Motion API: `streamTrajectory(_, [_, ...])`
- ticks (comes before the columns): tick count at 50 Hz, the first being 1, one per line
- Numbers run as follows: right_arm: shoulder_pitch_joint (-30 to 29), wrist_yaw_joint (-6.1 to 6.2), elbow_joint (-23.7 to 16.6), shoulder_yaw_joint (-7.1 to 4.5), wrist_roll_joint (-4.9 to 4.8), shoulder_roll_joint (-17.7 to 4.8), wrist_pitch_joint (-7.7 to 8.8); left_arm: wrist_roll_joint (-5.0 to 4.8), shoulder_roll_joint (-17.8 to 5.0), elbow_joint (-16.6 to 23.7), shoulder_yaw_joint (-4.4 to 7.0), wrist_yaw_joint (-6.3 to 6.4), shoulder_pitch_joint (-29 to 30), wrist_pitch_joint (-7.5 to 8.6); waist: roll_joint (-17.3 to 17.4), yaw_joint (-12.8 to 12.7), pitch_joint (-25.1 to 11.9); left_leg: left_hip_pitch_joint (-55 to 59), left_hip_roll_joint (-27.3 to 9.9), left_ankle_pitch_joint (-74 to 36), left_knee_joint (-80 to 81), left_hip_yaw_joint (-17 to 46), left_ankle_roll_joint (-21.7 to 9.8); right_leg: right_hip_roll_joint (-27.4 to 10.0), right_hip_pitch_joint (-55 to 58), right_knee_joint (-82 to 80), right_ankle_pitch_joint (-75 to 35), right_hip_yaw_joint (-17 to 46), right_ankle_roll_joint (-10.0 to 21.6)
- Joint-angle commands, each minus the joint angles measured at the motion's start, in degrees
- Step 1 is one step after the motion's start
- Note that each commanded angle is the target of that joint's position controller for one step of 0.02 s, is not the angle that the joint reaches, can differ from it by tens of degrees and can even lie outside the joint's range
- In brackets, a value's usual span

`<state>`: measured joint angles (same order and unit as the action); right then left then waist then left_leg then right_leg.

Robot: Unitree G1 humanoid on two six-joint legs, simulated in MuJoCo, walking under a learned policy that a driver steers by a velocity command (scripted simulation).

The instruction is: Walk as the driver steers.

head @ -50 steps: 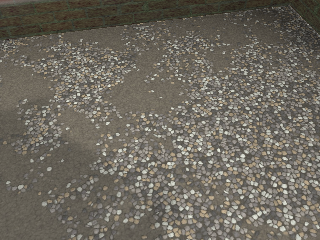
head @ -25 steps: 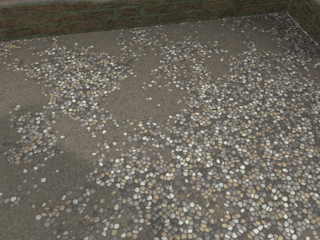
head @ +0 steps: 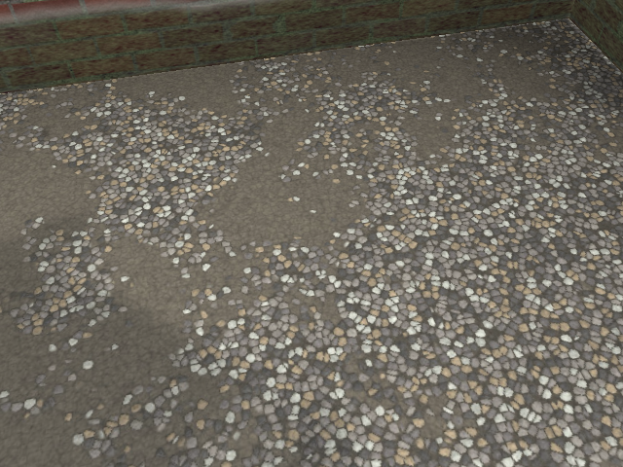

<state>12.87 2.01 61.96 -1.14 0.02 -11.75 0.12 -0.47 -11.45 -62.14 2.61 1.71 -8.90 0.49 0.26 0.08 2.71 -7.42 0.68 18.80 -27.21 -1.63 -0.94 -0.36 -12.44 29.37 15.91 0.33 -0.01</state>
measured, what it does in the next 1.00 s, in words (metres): walks ahead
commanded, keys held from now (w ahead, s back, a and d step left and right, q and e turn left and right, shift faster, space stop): no key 0.26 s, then w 0.38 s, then w+q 0.36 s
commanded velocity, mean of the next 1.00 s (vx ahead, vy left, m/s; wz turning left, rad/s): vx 0.26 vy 0.00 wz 0.11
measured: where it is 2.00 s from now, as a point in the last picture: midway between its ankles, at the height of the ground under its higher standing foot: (275, 349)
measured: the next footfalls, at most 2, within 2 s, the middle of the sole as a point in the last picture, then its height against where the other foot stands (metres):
left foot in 1.06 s outside the picture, level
right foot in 1.54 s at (336, 359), level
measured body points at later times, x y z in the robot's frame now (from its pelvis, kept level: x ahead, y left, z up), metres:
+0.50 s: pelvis +0.02 -0.02 +0.00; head +0.02 -0.03 +0.45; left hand +0.07 +0.23 -0.14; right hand -0.02 -0.27 -0.16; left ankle -0.05 +0.11 -0.74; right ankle +0.01 -0.13 -0.72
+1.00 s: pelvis +0.23 -0.03 -0.02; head +0.26 -0.03 +0.43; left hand +0.11 +0.20 -0.16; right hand +0.47 -0.21 -0.12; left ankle +0.40 +0.10 -0.71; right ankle +0.04 -0.14 -0.74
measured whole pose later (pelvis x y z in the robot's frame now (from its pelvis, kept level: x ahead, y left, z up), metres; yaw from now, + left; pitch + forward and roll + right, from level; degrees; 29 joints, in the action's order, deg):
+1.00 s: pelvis +0.23 -0.03 -0.02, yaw +8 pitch +2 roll +0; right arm -1.1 -3.6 48.6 -2.3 -1.6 -11.9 3.7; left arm 0.3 -12.1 -61.9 1.9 1.6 -25.3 5.2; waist 0.9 -3.9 2.0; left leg -36.5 -1.5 1.4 -35.7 -4.3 -6.4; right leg 0.5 11.8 11.0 24.1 -11.3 0.0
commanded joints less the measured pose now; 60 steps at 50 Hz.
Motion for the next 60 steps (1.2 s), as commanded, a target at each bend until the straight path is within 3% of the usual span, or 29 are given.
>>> streamTrajectory(1, [3.38,0.22,-0.66,-0.8,-0.01,-4.93,0.07,0.04,-6.1,1.2,0.97,0.22,-0.89,0.29,-0.67,0.14,-2.67,-2.0,-2.05,-17.06,3.18,1.44,-0.59,-2.26,3.88,-2.65,-21.3,1.98,2.47])
streamTrajectory(13, [4.19,0.39,0.29,-0.58,0.05,-4.19,0.18,0.24,-5.26,-0.13,0.68,0.56,-1.66,-0.19,-0.34,-0.2,-0.32,-4.35,-2.33,-10.96,4.58,1.59,-0.5,-1.5,2.65,-4.21,-13.94,1.56,1.96])
streamTrajectory(15, [6.02,0.51,1.22,-0.86,-0.42,-4.55,0.03,-0.11,-4.94,-1.11,0.73,0.59,-3.24,-0.37,0.53,-0.08,-0.63,-4.97,-1.5,5.16,5.05,1.32,-1.84,0.9,1.56,-2.63,3.31,-0.73,2.45])
streamTrajectory(17, [6.33,0.73,0.33,-1.51,-1.13,-6.5,0.39,-0.5,-5.31,-0.19,0.94,0.63,-2.25,0.16,2.63,0.51,4.36,-8.44,-4.63,23.76,7.93,6.54,-5.19,1.84,-5.84,0.23,19.77,-1.33,3.53])
streamTrajectory(19, [10.41,0.49,0.62,-2.46,-1.84,-9.22,1.91,-0.88,-3.12,1.87,0.45,-0.01,1.0,2.19,7.8,2.29,7.4,-5.96,-13.4,31.58,14.88,19.34,-10.16,2.03,-13.53,8.98,14.75,-3.41,3.45])
streamTrajectory(20, [10.48,0.33,0.59,-3.09,-1.9,-10.76,2.6,-1.12,-2.4,2.7,0.28,-0.54,2.16,3.12,10.18,2.3,8.73,-5.47,-18.71,31.43,18.22,26.44,-13.05,0.76,-16.06,14.54,9.91,-3.34,3.76])
streamTrajectory(22, [9.29,-0.04,-0.54,-3.02,-1.11,-9.85,3.79,-1.65,-3.28,3.81,0.57,-1.39,3.1,4.29,8.58,1.66,9.46,-4.11,-21.53,24.7,19.14,29.31,-14.3,-2.33,-20.45,20.05,12.66,-0.51,5.12])
streamTrajectory(24, [6.9,-0.57,-1.9,-2.98,-1.85,-9.16,4.18,-2.06,-3.82,3.8,0.71,-1.91,1.8,5.11,7.15,0.11,8.15,-2.89,-18.35,16.39,16.82,22.08,-11.07,-3.19,-16.75,11.26,12.78,-1.24,5.92])
streamTrajectory(25, [5.12,-0.76,-2.49,-3.05,-2.22,-9.44,3.95,-2.01,-3.69,2.68,0.97,-2.01,-0.73,5.36,6.57,-1.67,6.74,-6.22,-14.94,12.73,14.7,16.43,-9.11,-1.36,-8.33,4.05,8.2,-4.13,5.74])
streamTrajectory(27, [4.01,-1.04,-3.54,-3.05,-2.19,-9.5,3.65,-1.29,-4.75,-2.23,2.23,-2.02,-12.11,4.97,4.73,-5.66,1.92,-14.92,-9.28,2.47,5.92,9.02,-6.72,2.73,10.81,-0.22,-1.63,-6.38,4.1])
streamTrajectory(28, [1.56,-1.19,-4.82,-2.38,-1.84,-7.35,4.05,-1.01,-7.74,-3.91,3.33,-1.84,-20.22,4.88,-3.59,-9.07,-0.55,-21.02,-4.67,-5.54,-10.32,2.71,-3.64,-4.55,18.39,-6.06,2.4,5.35,6.63])
streamTrajectory(29, [1.45,-0.98,-7.29,-1.39,-1.52,-3.05,5.0,-1.05,-14.4,-4.31,4.53,-2.1,-27.34,5.2,-19.4,-9.87,-4.41,-33.17,2.21,6.68,-30.51,-2.12,-0.5,-18.92,26.2,-17.33,7.54,32.41,15.0])
streamTrajectory(30, [0.21,-1.03,-8.08,-1.63,-2.51,-3.87,5.79,0.05,-11.0,-3.84,2.95,-2.33,-24.47,6.16,-14.13,-7.63,-3.24,-38.54,0.46,12.83,-42.55,5.46,-1.62,-23.53,23.11,-20.06,13.13,42.12,18.42])
streamTrajectory(31, [-0.58,-1.48,-8.56,-1.79,-3.46,-4.76,6.35,-0.06,-8.08,-1.97,1.88,-2.35,-18.74,6.87,-8.7,-5.02,1.33,-42.94,-3.0,7.93,-46.55,7.29,-3.46,-22.5,20.42,-19.45,13.58,36.32,16.74])
streamTrajectory(32, [-0.48,-1.77,-8.19,-2.04,-3.3,-5.5,6.69,-0.05,-6.33,-0.51,1.08,-2.66,-14.93,7.14,-5.67,-3.47,2.61,-42.69,-5.53,1.87,-45.65,6.49,-4.43,-19.36,18.06,-19.66,9.98,28.33,14.2])
streamTrajectory(33, [-0.23,-1.76,-7.73,-2.53,-2.69,-6.08,6.81,0.07,-6.25,0.53,0.72,-2.9,-12.31,7.06,-3.86,-2.17,3.18,-41.13,-6.96,-2.81,-42.34,6.33,-4.7,-17.34,15.89,-20.35,3.58,22.01,12.08])
streamTrajectory(35, [0.07,-2.29,-7.27,-3.24,-2.32,-6.24,5.88,0.55,-4.4,0.43,-0.1,-2.65,-13.14,6.49,-4.7,-1.28,2.61,-36.52,-8.07,-7.33,-37.23,5.21,-4.18,-13.56,13.81,-20.7,-9.57,11.18,8.84])
streamTrajectory(40, [-8.14,-3.06,-11.03,-2.39,-1.96,-2.59,4.11,1.78,-7.27,0.43,0.13,-0.77,-15.88,5.97,-3.33,-2.14,4.48,-37.46,-5.77,-16.32,-24.66,4.96,-1.83,-12.14,10.54,-22.89,-20.53,0.54,8.52])
streamTrajectory(46, [-18.99,-4.97,-16.37,-1.24,-1.67,-2.26,4.16,0.67,-8.53,1.05,0.46,-0.03,-18.64,5.7,-2.92,-4.11,6.59,-33.03,-4.06,-22.2,-10.23,-1.03,-3.63,-13.44,13.5,-23.26,-26.02,-7.51,7.17])
streamTrajectory(49, [-18.86,-6.05,-18.28,-2.02,-1.63,-4.21,4.48,0.54,-10.67,2.28,1.04,0.27,-17.22,4.89,-5.37,-1.33,3.35,-27.49,-0.55,-15.88,-8.69,-4.98,-6.57,-14.86,19.24,-14.5,-51.75,-10.38,5.99])
streamTrajectory(51, [-9.4,-6.39,-16.84,-4.02,-1.79,-8.0,4.18,0.91,-12.56,3.8,1.62,0.82,-15.33,3.8,-8.58,4.4,-3.46,-15.58,3.35,-11.06,-9.27,-7.03,-8.98,-15.2,20.0,0.62,-68.42,-11.38,5.0])
streamTrajectory(52, [-0.04,-6.01,-14.59,-5.82,-1.83,-11.26,3.89,0.76,-13.06,4.97,1.65,0.77,-13.57,3.59,-7.97,9.29,-8.32,-1.93,4.58,-13.66,-5.25,-5.61,-11.04,-13.48,14.34,13.36,-65.58,-11.85,3.7])
streamTrajectory(53, [8.35,-4.64,-13.2,-7.44,-1.52,-15.86,3.08,1.3,-11.91,6.77,1.11,0.46,-13.46,4.34,-0.68,11.72,-14.07,15.56,-4.64,-10.15,-3.87,9.99,-14.48,-10.06,-1.31,32.57,-42.68,-11.6,1.73])
streamTrajectory(54, [6.51,-4.27,-15.12,-7.55,-1.1,-18.79,3.12,0.82,-3.24,9.29,-1.28,-1.1,-18.67,6.62,13.59,4.46,-21.9,32.43,-20.83,-1.73,5.4,46.55,-27.08,3.9,-24.78,55.76,12.8,-4.2,-1.45])
streamTrajectory(55, [7.88,-4.05,-14.01,-6.33,-0.44,-14.63,3.38,-1.1,-8.09,11.21,-0.19,-2.12,-11.75,9.5,8.0,7.83,-22.76,31.25,-19.79,0.6,11.77,49.14,-24.71,1.61,-30.67,59.54,12.69,7.56,1.07])
streamTrajectory(56, [5.17,-3.87,-14.29,-5.59,-0.36,-11.44,4.07,-2.79,-10.52,13.54,0.5,-2.17,-7.04,10.31,5.87,6.61,-14.54,24.27,-17.63,-2.33,12.0,39.09,-21.45,-1.44,-33.75,56.61,8.68,6.78,2.62])
streamTrajectory(57, [0.11,-4.35,-15.4,-4.88,-0.65,-9.56,4.85,-2.16,-10.36,13.82,0.68,-1.59,-5.78,10.37,-1.77,3.02,-8.6,13.27,-14.72,-8.94,13.14,31.63,-19.26,-4.06,-31.11,50.51,4.91,6.14,2.62])
streamTrajectory(58, [-3.6,-4.44,-16.53,-4.25,-0.56,-7.83,5.26,-0.96,-11.01,13.5,1.5,-0.9,-6.09,9.58,-3.37,0.54,-6.61,5.54,-12.22,-13.4,13.8,26.14,-17.52,-6.01,-26.88,45.31,3.23,5.75,2.08])
streamTrajectory(60, [-5.39,-4.03,-17.49,-4.02,-0.46,-8.13,5.21,0.2,-10.02,14.49,1.91,-0.68,-8.09,7.7,-1.6,-2.43,-4.29,-4.16,-9.85,-16.39,15.86,22.26,-17.3,-7.61,-21.46,39.97,2.57,5.48,0.44])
